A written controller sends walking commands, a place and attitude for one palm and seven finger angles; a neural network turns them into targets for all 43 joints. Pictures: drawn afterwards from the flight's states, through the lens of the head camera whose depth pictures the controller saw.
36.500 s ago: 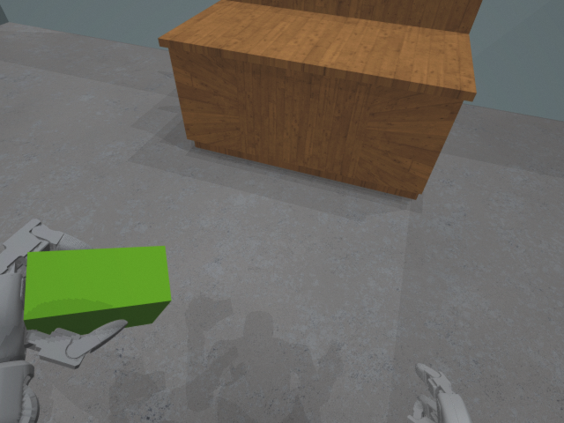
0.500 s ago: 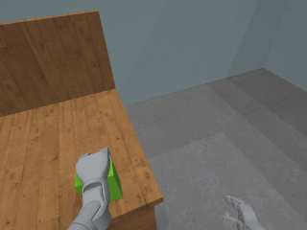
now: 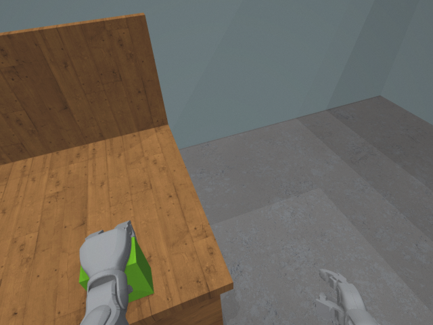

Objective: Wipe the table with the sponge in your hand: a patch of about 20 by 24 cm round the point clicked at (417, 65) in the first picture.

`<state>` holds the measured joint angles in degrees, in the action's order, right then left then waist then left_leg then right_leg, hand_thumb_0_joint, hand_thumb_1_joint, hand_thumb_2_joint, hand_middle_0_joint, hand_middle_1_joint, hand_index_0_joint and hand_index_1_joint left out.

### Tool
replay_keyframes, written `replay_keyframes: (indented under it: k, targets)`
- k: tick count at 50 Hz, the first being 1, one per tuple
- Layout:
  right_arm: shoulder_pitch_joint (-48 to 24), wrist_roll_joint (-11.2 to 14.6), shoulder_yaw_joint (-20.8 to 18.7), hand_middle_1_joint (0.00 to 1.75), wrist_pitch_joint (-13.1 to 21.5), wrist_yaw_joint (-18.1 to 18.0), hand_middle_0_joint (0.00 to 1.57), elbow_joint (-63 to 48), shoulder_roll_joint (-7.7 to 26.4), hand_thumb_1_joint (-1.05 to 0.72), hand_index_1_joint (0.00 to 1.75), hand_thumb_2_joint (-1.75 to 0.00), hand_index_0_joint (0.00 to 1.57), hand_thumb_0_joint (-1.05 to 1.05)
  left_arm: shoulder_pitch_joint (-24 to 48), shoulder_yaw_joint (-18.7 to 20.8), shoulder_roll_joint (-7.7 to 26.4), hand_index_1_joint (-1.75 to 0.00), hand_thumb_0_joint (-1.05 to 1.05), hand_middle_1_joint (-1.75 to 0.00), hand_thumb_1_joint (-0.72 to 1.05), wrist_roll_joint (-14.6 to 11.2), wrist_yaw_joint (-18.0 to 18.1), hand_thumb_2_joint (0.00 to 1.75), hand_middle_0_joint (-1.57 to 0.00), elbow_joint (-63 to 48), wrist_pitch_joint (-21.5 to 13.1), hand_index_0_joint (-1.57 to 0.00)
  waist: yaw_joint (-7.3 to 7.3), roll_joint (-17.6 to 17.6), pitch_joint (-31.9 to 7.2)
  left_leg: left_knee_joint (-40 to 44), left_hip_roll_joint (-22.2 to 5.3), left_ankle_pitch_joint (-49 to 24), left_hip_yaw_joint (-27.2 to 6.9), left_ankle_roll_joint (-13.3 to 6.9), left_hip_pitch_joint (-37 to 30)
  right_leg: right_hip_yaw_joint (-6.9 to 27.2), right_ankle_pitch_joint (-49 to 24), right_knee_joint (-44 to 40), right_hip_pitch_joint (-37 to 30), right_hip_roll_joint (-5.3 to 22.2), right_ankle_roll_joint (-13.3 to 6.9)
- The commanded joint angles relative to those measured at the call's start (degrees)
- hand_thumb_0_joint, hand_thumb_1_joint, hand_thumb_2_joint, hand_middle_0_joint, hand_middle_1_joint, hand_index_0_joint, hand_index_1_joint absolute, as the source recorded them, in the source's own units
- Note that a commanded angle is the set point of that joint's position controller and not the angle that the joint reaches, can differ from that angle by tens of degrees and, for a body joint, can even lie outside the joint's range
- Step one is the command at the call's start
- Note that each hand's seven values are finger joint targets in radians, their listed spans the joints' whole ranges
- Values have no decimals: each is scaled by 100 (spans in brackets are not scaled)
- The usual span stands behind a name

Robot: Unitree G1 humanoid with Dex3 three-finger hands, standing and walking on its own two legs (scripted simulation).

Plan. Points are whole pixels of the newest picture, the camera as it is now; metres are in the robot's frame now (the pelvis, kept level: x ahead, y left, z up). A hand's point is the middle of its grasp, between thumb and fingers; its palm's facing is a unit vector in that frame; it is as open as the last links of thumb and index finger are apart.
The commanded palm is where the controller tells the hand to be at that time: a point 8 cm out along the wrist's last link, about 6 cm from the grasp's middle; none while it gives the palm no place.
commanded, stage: wipe forward along the middle lane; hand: left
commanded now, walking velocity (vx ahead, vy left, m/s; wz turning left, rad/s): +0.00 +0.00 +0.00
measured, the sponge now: (122, 279) +0.22 +0.24 -0.06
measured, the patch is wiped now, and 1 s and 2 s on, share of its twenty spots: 1.00 1.00 1.00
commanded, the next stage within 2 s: slide back across to the first lane in 1.60 s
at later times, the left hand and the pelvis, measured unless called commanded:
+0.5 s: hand (116, 243) +0.28 +0.26 -0.01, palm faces -0.06 -0.02 -1.00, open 10.3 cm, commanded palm +0.24 +0.26 +0.01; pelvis -0.03 +0.00 -0.01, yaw +2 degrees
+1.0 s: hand (112, 225) +0.32 +0.29 -0.01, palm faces -0.08 +0.01 -1.00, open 10.3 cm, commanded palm +0.29 +0.28 +0.01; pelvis -0.03 +0.00 -0.02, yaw +1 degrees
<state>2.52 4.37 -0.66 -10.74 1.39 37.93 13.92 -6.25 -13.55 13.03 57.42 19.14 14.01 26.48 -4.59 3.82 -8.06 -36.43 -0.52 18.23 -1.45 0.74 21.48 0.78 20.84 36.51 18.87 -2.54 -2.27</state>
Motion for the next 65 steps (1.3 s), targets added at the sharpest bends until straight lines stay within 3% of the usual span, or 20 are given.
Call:
replay_keyframes:
  k: [1,4,6,9,10,11,13,15,18,20,21,25,28,31,35,41,45,50,53,65]
  targets:
    - [-1109,-5,-187,30,350,-69,20,-936,620,-90,30,-90,20,0,575,182,597,-160,0,-160,10,80,-193,130,-120,-184,69,-120,72,-720,-232,282,336,-952,92,-305,-179,227,-1975,-606,-92,3,-156]
    - [-1019,-21,-186,30,399,-117,20,-868,632,-90,30,-90,20,0,932,196,616,-160,0,-160,10,204,-179,130,-120,134,-11,-120,92,-690,-108,247,339,-751,58,-300,-70,158,-1571,-587,184,-21,-170]
    - [-942,-32,-213,30,416,-146,20,-833,643,-90,30,-90,20,0,1078,336,713,-160,0,-160,10,242,-151,130,-120,235,-85,-120,79,-687,-268,229,331,-688,61,-296,-42,125,-1449,-529,198,-33,-180]
    - [-876,-51,-224,30,440,-221,20,-769,671,-90,30,-90,20,0,1160,501,778,-160,0,-160,10,230,-74,130,-120,569,-192,-120,77,-999,-404,123,341,-585,76,-290,159,131,-1432,-484,232,-21,-146]
    - [-861,-66,-239,30,424,-232,20,-734,713,-90,30,-90,20,0,1324,629,886,-160,0,-160,10,236,-54,130,-120,566,-205,-120,64,-914,-515,144,328,-568,57,-270,184,197,-1413,-465,224,-38,-174]
    - [-843,-51,-240,30,418,-241,20,-743,667,-90,30,-90,20,0,1414,424,648,-160,0,-160,10,237,-36,130,-120,657,-208,-120,115,-987,-512,107,330,-547,86,-279,209,107,-1359,-423,263,-15,-144]
    - [-819,-44,-246,30,420,-255,20,-728,686,-90,30,-90,20,0,1604,328,535,-160,0,-160,10,224,-4,130,-120,843,-188,-120,159,-990,-429,69,311,-438,79,-277,282,41,-1161,-434,450,-7,-130]
    - [-802,-48,-247,30,399,-266,20,-669,729,-90,30,-90,20,0,1836,479,697,-160,0,-160,10,237,1,130,-120,1059,-139,-120,147,-1016,-414,68,305,-337,51,-268,381,122,-1020,-463,535,-28,-155]
    - [-713,-26,-213,30,361,-323,20,-652,737,-90,30,-90,20,0,2382,273,638,-160,0,-160,10,252,-38,130,-120,1413,-97,-120,300,-1021,-228,6,322,-2,74,-289,559,18,-455,-483,817,11,-96]
    - [-613,-51,-208,30,337,-364,20,-569,799,-90,30,-90,20,0,2586,607,1052,-160,0,-160,10,280,-61,130,-120,1733,-101,-120,276,-1057,-256,-17,316,78,50,-287,693,85,-350,-486,838,-5,-114]
    - [-554,-32,-193,30,322,-380,20,-585,773,-90,30,-90,20,0,2566,478,924,-160,0,-160,10,258,-93,130,-120,1902,-106,-120,302,-1071,-273,-55,332,108,79,-296,750,36,-285,-453,834,16,-87]
    - [-435,-47,-203,30,279,-427,20,-595,817,-90,30,-90,20,0,2687,777,1256,-160,0,-160,10,188,-158,130,-120,2185,-230,-120,243,-1019,-552,-140,318,99,77,-276,913,131,-370,-413,752,16,-84]
    - [-294,-27,-209,30,258,-409,20,-650,794,-90,30,-90,20,0,2806,629,1091,-160,0,-160,10,138,-183,130,-120,2276,-331,-120,309,-889,-620,-226,303,4,100,-282,948,51,-554,-333,774,31,-65]
    - [-182,-22,-231,30,250,-384,20,-651,807,-90,30,-90,20,0,2918,641,1083,-160,0,-160,10,111,-178,130,-120,2432,-432,-120,366,-935,-541,-267,282,24,79,-298,1032,32,-553,-322,865,20,-60]
    - [-72,-44,-265,30,236,-383,20,-635,845,-90,30,-90,20,0,3019,944,1394,-160,0,-160,10,115,-130,130,-120,2568,-586,-120,362,-1149,-648,-333,264,16,88,-311,1254,109,-738,-282,787,24,-44]
    - [88,-35,-271,30,244,-421,20,-549,874,-90,30,-90,20,0,3559,1017,1682,-160,0,-160,10,187,-56,130,-120,2883,-720,-120,496,-1003,-412,-395,249,293,108,-335,1432,101,-158,-325,1110,35,-5]
    - [169,-30,-287,30,238,-396,20,-544,860,-90,30,-90,20,0,3801,988,1665,-160,0,-160,10,202,-55,130,-120,2996,-740,-120,491,-750,-715,-410,225,169,97,-324,1372,37,-306,-235,1117,21,-34]
    - [310,-35,-294,30,225,-390,20,-514,859,-90,30,-90,20,0,4124,1003,1707,-160,0,-160,10,140,-74,130,-120,3251,-809,-120,569,-911,-898,-490,206,89,99,-344,1432,17,-527,-192,1053,32,-5]
    - [409,-41,-268,30,214,-409,20,-469,891,-90,30,-90,20,0,4330,1058,1878,-160,0,-160,10,164,-67,130,-120,3521,-881,-120,627,-1004,-786,-542,204,190,107,-358,1577,21,-432,-198,1165,42,27]
    - [736,-49,-311,30,159,-350,20,-381,889,-90,30,-90,20,0,4963,1071,1952,-160,0,-160,10,235,-50,130,-120,3936,-1089,-120,741,-742,-1182,-661,154,-236,62,-361,1514,-94,-1022,9,1256,9,-19]
